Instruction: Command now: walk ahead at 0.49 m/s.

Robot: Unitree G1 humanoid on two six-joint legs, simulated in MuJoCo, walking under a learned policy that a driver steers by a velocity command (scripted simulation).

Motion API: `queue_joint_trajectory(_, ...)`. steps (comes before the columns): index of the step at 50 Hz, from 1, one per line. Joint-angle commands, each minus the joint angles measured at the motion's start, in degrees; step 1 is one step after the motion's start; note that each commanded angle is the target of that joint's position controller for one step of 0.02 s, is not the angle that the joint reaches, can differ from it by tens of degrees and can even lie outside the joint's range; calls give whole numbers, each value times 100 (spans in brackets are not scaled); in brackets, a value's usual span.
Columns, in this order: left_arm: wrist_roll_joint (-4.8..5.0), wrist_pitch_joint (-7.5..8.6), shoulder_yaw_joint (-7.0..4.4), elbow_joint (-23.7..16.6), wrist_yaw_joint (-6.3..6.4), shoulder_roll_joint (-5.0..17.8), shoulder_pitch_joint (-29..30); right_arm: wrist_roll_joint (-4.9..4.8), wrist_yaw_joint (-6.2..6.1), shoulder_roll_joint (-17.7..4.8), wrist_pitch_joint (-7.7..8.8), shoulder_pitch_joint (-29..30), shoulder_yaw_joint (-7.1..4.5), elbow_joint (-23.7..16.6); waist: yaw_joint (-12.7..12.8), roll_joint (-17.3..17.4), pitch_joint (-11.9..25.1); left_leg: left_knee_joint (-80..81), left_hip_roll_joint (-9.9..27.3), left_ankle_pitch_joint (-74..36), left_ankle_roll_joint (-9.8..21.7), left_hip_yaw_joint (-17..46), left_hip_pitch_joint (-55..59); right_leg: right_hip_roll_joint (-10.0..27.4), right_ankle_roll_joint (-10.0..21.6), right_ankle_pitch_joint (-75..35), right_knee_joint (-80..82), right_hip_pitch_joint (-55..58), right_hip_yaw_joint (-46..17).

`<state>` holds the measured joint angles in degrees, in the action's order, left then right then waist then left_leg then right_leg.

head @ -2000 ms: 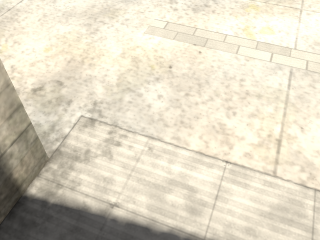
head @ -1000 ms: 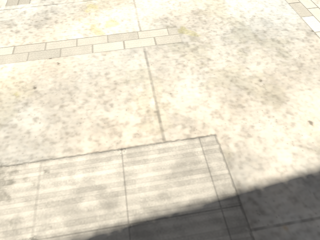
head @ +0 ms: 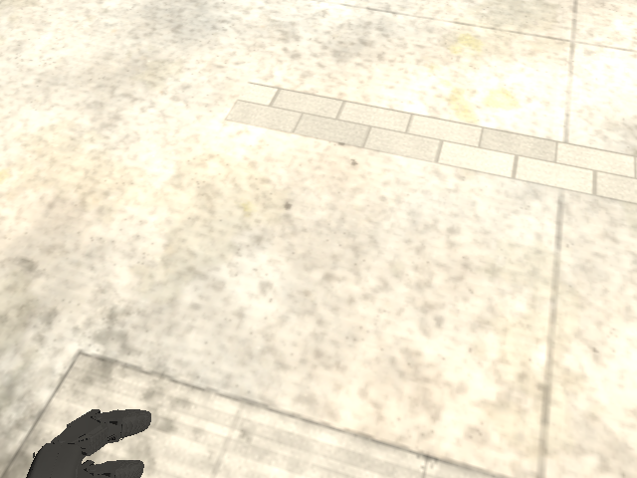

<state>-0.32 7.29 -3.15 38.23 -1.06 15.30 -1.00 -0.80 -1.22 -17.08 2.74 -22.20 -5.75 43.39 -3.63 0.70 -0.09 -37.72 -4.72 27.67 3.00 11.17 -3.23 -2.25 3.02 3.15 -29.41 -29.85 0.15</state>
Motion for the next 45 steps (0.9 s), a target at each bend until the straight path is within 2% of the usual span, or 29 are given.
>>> queue_joint_trajectory(1, 114, -14, -380, 235, -107, 1118, -2243, 5, 35, -240, 179, -951, 134, -402, 753, -1942, 2446, -4215, -69, 287, -291, -160, -3689, 2287, 1924, 1328, 1126, 5421, -4851)
queue_joint_trajectory(2, 163, -100, -295, 88, -50, 774, -1799, -81, 57, -638, 231, -58, 48, -601, 905, -1215, 1430, -4477, 329, -150, -249, -197, -4206, 2065, 1587, 1794, 1174, 4676, -4078)
queue_joint_trajectory(3, 84, -184, -242, -23, -6, 704, -1443, -6, 62, -669, 295, 636, 85, -784, 890, -423, 879, -4246, 535, -605, -207, -374, -4151, 1818, 1375, 1484, 1262, 3718, -3392)
queue_joint_trajectory(4, 38, -228, -209, -45, -8, 687, -1227, 130, 69, -585, 330, 974, 85, -917, 710, -21, 395, -3792, 672, -793, -205, -467, -4006, 1616, 1325, 855, 1376, 2845, -2995)
queue_joint_trajectory(5, 1, -228, -173, -69, 5, 640, -1160, 187, 75, -490, 341, 974, 80, -990, 514, -67, 291, -3358, 832, -942, -224, -470, -3691, 1427, 1276, 407, 1507, 2362, -2730)
queue_joint_trajectory(7, 33, -235, -156, -26, 35, 576, -1128, 186, 68, -278, 324, 793, 136, -984, 310, -369, 256, -2627, 905, -936, -330, -597, -3391, 1156, 1294, 10, 1665, 1936, -2366)
queue_joint_trajectory(9, 77, -231, -209, 57, 85, 721, -1211, 209, 38, -128, 305, 1016, 219, -1067, 310, -446, 229, -1779, 867, -1038, -461, -765, -3180, 1061, 1334, -432, 1705, 1540, -2007)
queue_joint_trajectory(11, 134, -267, -283, 118, 132, 903, -1300, 196, 52, -10, 325, 1425, 293, -1137, 423, -435, 220, -863, 765, -1815, -533, -818, -2748, 891, 1215, -382, 1669, 1184, -1708)
queue_joint_trajectory(14, 211, -347, -313, 212, 155, 943, -1647, 84, 94, -86, 364, 1955, 287, -1206, 666, -474, 197, 49, 521, -2736, -610, -771, -2331, 837, 1095, 71, 1521, 1115, -1805)
queue_joint_trajectory(16, 236, -398, -316, 253, 161, 901, -1854, 31, 120, -189, 401, 2220, 240, -1278, 751, -485, 193, 472, 417, -2717, -590, -687, -2172, 873, 1015, 519, 1301, 1321, -2087)
queue_joint_trajectory(18, 222, -443, -330, 250, 167, 886, -1924, -3, 138, -298, 452, 2228, 159, -1302, 669, -562, 231, 852, 343, -2443, -498, -650, -1822, 890, 892, 900, 986, 1506, -2400)
queue_joint_trajectory(19, 213, -458, -326, 223, 168, 836, -1879, -12, 141, -324, 474, 2042, 116, -1253, 526, -594, 269, 1063, 337, -2364, -400, -682, -1462, 811, 802, 992, 756, 1483, -2468)
queue_joint_trajectory(20, 198, -458, -295, 188, 165, 692, -1863, -3, 124, -390, 487, 1703, 52, -1174, 337, -615, 376, 1247, 432, -2228, -259, -698, -903, 650, 655, 1006, 401, 1347, -2414)
queue_joint_trajectory(21, 152, -421, -210, 74, 147, 412, -1743, 69, 71, -614, 497, 1038, -38, -1104, -2, -405, 790, 1214, 1064, -2008, 44, -192, 164, 404, 426, 1154, -611, 837, -2103)
queue_joint_trajectory(22, 112, -377, -90, -37, 146, -20, -1977, 155, 10, -962, 445, 323, -118, -1020, -119, 704, 1367, 1433, 2237, -1687, 543, 1282, 1685, -240, 76, 2690, -2433, -407, -1198)
queue_joint_trajectory(23, 274, -333, -107, -212, 158, 306, -2344, 139, 82, -1132, 378, 2, -179, -824, 35, 1986, 1495, 1907, 3087, -113, 1230, 3350, 1965, -107, -46, 3261, -3638, -1698, -842)
queue_joint_trajectory(24, 295, -369, -215, -102, 182, 715, -2147, 87, 89, -659, 370, 218, -82, -906, -67, 1133, 892, 2097, 2826, 480, 1152, 3049, 1536, 219, -157, 2682, -4235, -2026, -937)
queue_joint_trajectory(25, 218, -409, -252, -161, 169, 817, -1709, 71, 78, -433, 346, 401, -12, -904, -100, 713, 388, 2101, 2523, -39, 935, 2119, 1027, 348, -211, 2168, -4376, -2078, -813)
queue_joint_trajectory(26, 166, -435, -254, -178, 161, 708, -1562, 121, 84, -333, 324, 665, 35, -912, 31, 440, 224, 2210, 2234, -710, 798, 1502, 568, 484, -248, 1781, -4294, -1883, -755)
queue_joint_trajectory(28, 159, -487, -256, -264, 105, 558, -1444, 167, 91, -217, 322, 922, 78, -815, 239, 568, -43, 2471, 1952, -1660, 704, 650, -114, 712, -296, 1425, -4013, -1539, -714)
queue_joint_trajectory(29, 165, -520, -234, -279, 84, 453, -1415, 157, 98, -216, 345, 937, 70, -741, 280, 615, -51, 2572, 1901, -1970, 709, 367, -265, 735, -331, 1322, -3940, -1436, -634)
queue_joint_trajectory(32, 132, -574, -176, -388, 54, 317, -1117, 137, 78, -411, 374, 856, -4, -502, 284, 426, -74, 2747, 1924, -2691, 796, -280, -297, 809, -460, 889, -3369, -1498, -580)
queue_joint_trajectory(34, 137, -570, -129, -436, 3, 262, -884, 131, 56, -547, 351, 843, -43, -382, 237, 351, -68, 2758, 1903, -2951, 748, -690, -228, 846, -466, 376, -2733, -1400, -502)
queue_joint_trajectory(37, 138, -536, -73, -559, -102, 219, -365, 75, 34, -728, 310, 736, -81, -232, 60, 303, -162, 2745, 1879, -3002, 626, -1192, -178, 791, -364, -265, -1749, -1064, -263)
queue_joint_trajectory(41, 168, -550, -88, -805, -209, 339, 108, -56, 42, -983, 233, 527, -159, -47, -23, 330, -330, 2588, 2084, -3140, 461, -1512, 269, 694, -91, 95, -1033, -826, 16)
queue_joint_trajectory(42, 158, -561, -114, -851, -226, 398, 116, -82, 42, -1051, 201, 517, -182, -19, 25, 355, -319, 2398, 2122, -3622, 408, -1617, 398, 604, 15, 376, -914, -678, 135)
queue_joint_trajectory(43, 137, -576, -163, -867, -231, 490, -1, -103, 34, -1145, 170, 539, -209, -11, 143, 425, -204, 2032, 2109, -4603, 340, -1775, 483, 426, 142, 683, -818, -329, 315)
queue_joint_trajectory(44, 117, -598, -249, -806, -223, 629, -364, -127, 17, -1233, 132, 555, -234, -3, 387, 482, 55, 1382, 2041, -5640, 249, -1965, 494, 171, 283, 852, -672, 295, 530)
queue_joint_trajectory(45, 129, -616, -406, -566, -191, 872, -1249, -139, -3, -1176, 96, 559, -206, -8, 862, 357, 504, 241, 1834, -6140, 94, -2213, 182, -131, 484, 539, -297, 1546, 664)
